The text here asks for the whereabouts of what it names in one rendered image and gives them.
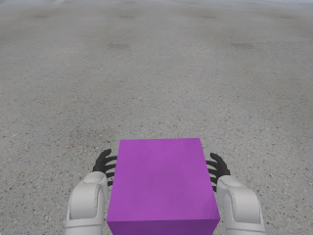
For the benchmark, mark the robot left forearm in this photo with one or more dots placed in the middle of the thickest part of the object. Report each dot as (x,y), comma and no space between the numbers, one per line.
(86,205)

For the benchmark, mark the left robot hand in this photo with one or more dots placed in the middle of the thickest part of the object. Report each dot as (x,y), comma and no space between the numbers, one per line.
(100,164)

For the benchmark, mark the robot right forearm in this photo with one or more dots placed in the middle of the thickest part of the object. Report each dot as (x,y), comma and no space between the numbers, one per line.
(242,209)

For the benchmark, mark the carton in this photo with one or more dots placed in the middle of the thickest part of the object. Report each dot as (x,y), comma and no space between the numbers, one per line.
(162,187)

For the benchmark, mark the right robot hand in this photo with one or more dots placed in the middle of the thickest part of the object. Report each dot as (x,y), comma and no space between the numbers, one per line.
(221,169)

